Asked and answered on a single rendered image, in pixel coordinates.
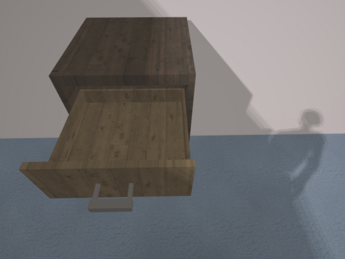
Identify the drawer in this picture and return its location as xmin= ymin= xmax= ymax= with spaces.
xmin=19 ymin=88 xmax=195 ymax=199

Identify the handle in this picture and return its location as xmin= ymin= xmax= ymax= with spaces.
xmin=87 ymin=183 xmax=134 ymax=213

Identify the cabinet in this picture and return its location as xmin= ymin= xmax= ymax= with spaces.
xmin=49 ymin=17 xmax=196 ymax=141

